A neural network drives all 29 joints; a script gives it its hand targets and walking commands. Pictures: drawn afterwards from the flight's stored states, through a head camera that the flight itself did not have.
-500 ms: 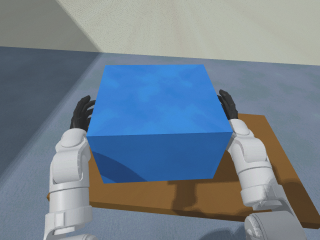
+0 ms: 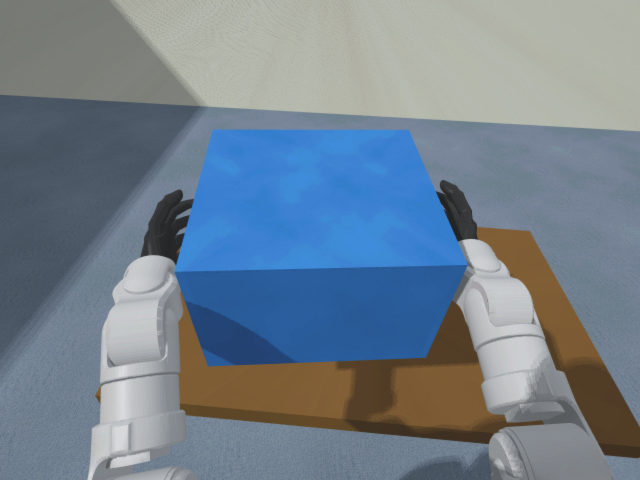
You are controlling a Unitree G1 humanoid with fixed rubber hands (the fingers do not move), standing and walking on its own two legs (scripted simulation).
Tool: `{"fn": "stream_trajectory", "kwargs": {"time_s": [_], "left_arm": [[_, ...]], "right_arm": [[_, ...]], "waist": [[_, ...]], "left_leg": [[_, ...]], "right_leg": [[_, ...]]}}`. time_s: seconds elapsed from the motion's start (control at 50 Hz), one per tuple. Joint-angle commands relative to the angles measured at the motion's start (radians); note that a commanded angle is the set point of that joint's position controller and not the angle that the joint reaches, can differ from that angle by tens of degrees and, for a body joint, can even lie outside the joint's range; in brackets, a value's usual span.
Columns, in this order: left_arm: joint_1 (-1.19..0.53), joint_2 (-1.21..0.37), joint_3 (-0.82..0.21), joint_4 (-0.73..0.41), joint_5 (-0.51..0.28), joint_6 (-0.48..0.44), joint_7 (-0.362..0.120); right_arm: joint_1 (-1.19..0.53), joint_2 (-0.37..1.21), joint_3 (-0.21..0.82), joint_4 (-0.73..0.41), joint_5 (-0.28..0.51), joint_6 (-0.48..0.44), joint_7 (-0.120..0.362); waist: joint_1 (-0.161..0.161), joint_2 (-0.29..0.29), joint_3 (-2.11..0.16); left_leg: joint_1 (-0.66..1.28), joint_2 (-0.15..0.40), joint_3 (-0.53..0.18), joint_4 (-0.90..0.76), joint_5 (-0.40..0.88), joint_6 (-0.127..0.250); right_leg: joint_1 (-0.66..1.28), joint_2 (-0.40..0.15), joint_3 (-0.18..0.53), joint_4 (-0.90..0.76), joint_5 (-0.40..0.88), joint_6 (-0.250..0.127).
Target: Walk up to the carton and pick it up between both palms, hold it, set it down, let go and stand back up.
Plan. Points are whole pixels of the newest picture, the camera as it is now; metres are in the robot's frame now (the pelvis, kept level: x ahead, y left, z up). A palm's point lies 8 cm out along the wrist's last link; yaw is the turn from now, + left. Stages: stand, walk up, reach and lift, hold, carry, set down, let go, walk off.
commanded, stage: hold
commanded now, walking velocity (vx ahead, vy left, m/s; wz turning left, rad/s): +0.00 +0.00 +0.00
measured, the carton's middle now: (315, 239) +0.38 -0.01 +0.17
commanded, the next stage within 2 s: set down in 0.20 s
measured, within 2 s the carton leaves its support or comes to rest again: neither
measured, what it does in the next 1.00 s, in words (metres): stands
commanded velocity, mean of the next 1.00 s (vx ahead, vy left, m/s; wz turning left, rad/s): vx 0.00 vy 0.00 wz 0.00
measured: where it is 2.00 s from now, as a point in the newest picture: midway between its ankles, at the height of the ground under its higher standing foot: outside the picture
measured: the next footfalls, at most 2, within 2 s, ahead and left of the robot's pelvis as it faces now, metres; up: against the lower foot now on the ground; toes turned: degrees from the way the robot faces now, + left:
none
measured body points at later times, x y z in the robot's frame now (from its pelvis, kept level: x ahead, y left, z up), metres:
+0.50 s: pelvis +0.01 +0.00 +0.00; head -0.06 +0.02 +0.44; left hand +0.37 +0.16 +0.18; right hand +0.37 -0.19 +0.18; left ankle +0.01 +0.12 -0.75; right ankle +0.01 -0.13 -0.75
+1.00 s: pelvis +0.02 +0.00 +0.00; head -0.02 +0.03 +0.45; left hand +0.40 +0.15 +0.13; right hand +0.37 -0.21 +0.13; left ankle +0.01 +0.12 -0.75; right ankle +0.01 -0.13 -0.75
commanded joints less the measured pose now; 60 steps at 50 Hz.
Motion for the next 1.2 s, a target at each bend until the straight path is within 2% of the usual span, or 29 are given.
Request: {"fn": "stream_trajectory", "kwargs": {"time_s": [0.0,0.18,0.2,0.22,0.28,0.36,0.42,0.48,0.58,0.64,0.7,0.76,0.82,0.88,1.0,1.1,1.18], "left_arm": [[-0.720,-0.420,-0.467,-0.189,-0.160,-0.072,-0.131],[-0.718,-0.406,-0.456,-0.191,-0.159,-0.072,-0.136],[-0.708,-0.439,-0.536,-0.162,-0.176,-0.084,-0.148],[-0.718,-0.437,-0.534,-0.182,-0.184,-0.100,-0.154],[-0.764,-0.441,-0.524,-0.166,-0.182,-0.143,-0.160],[-0.766,-0.433,-0.461,-0.054,-0.130,-0.206,-0.184],[-0.710,-0.428,-0.427,0.032,-0.084,-0.268,-0.201],[-0.669,-0.424,-0.401,0.097,-0.043,-0.305,-0.214],[-0.629,-0.438,-0.423,0.105,-0.027,-0.335,-0.201],[-0.642,-0.458,-0.479,0.067,-0.057,-0.365,-0.174],[-0.676,-0.483,-0.548,0.024,-0.101,-0.399,-0.141],[-0.693,-0.501,-0.597,0.001,-0.135,-0.429,-0.116],[-0.706,-0.501,-0.596,0.023,-0.138,-0.441,-0.112],[-0.695,-0.490,-0.568,0.070,-0.120,-0.446,-0.121],[-0.672,-0.469,-0.480,0.168,-0.068,-0.459,-0.151],[-0.670,-0.462,-0.450,0.198,-0.049,-0.479,-0.159],[-0.697,-0.469,-0.450,0.204,-0.049,-0.498,-0.155]], "right_arm": [[-0.773,0.501,0.399,-0.400,0.130,-0.091,0.179],[-0.773,0.516,0.417,-0.416,0.139,-0.084,0.168],[-0.724,0.568,0.442,-0.391,0.114,-0.090,0.162],[-0.747,0.571,0.447,-0.412,0.119,-0.103,0.161],[-0.775,0.589,0.421,-0.397,0.098,-0.132,0.158],[-0.782,0.591,0.330,-0.336,0.009,-0.211,0.170],[-0.741,0.596,0.295,-0.272,-0.059,-0.303,0.177],[-0.692,0.584,0.268,-0.199,-0.113,-0.366,0.176],[-0.680,0.565,0.278,-0.195,-0.139,-0.451,0.176],[-0.713,0.569,0.322,-0.251,-0.124,-0.499,0.173],[-0.722,0.574,0.361,-0.292,-0.108,-0.529,0.171],[-0.701,0.582,0.389,-0.310,-0.092,-0.535,0.166],[-0.668,0.583,0.379,-0.270,-0.096,-0.519,0.163],[-0.645,0.589,0.367,-0.229,-0.106,-0.507,0.162],[-0.641,0.615,0.353,-0.162,-0.128,-0.509,0.156],[-0.640,0.624,0.351,-0.157,-0.142,-0.531,0.154],[-0.637,0.625,0.336,-0.149,-0.155,-0.548,0.157]], "waist": [[0.001,0.029,-0.434],[0.007,0.013,-0.429],[-0.062,0.023,-0.492],[-0.046,0.033,-0.487],[-0.053,0.037,-0.445],[-0.048,0.019,-0.359],[-0.032,0.008,-0.325],[-0.034,-0.006,-0.274],[-0.022,0.014,-0.271],[-0.016,0.032,-0.341],[-0.026,0.044,-0.424],[-0.039,0.046,-0.481],[-0.057,0.042,-0.458],[-0.051,0.035,-0.424],[-0.035,0.006,-0.377],[-0.028,-0.004,-0.390],[-0.039,0.007,-0.396]], "left_leg": [[0.108,-0.043,0.050,-0.026,0.283,-0.048],[0.089,-0.053,0.056,-0.025,0.265,-0.039],[0.116,-0.062,0.041,-0.020,0.282,-0.034],[0.118,-0.059,0.035,-0.013,0.310,-0.036],[0.112,-0.064,0.036,-0.018,0.263,-0.033],[0.059,-0.063,0.054,-0.064,0.131,-0.021],[0.049,-0.058,0.074,-0.082,0.122,-0.020],[0.054,-0.055,0.087,-0.091,0.124,-0.019],[0.099,-0.048,0.101,-0.080,0.210,-0.029],[0.146,-0.040,0.095,-0.044,0.330,-0.042],[0.191,-0.029,0.085,-0.006,0.432,-0.056],[0.208,-0.024,0.077,0.020,0.493,-0.064],[0.183,-0.025,0.076,0.013,0.438,-0.065],[0.140,-0.030,0.082,-0.011,0.356,-0.057],[0.086,-0.042,0.092,-0.037,0.294,-0.039],[0.093,-0.043,0.094,-0.033,0.336,-0.041],[0.114,-0.038,0.091,-0.026,0.365,-0.046]], "right_leg": [[0.159,0.069,-0.042,0.013,0.216,-0.008],[0.181,0.061,-0.034,0.018,0.248,0.001],[0.222,0.069,-0.049,0.031,0.260,0.012],[0.219,0.070,-0.045,0.034,0.261,0.010],[0.200,0.062,-0.046,0.025,0.239,0.012],[0.201,0.049,-0.057,0.011,0.149,0.016],[0.230,0.044,-0.069,0.009,0.154,0.019],[0.247,0.041,-0.079,0.001,0.163,0.023],[0.247,0.047,-0.096,0.002,0.194,0.020],[0.248,0.057,-0.092,0.014,0.240,0.016],[0.229,0.064,-0.089,0.022,0.270,0.011],[0.221,0.064,-0.082,0.028,0.317,0.009],[0.221,0.058,-0.078,0.026,0.310,0.008],[0.240,0.051,-0.072,0.027,0.304,0.011],[0.300,0.038,-0.060,0.043,0.382,0.024],[0.327,0.038,-0.061,0.055,0.452,0.028],[0.303,0.043,-0.065,0.051,0.429,0.028]]}}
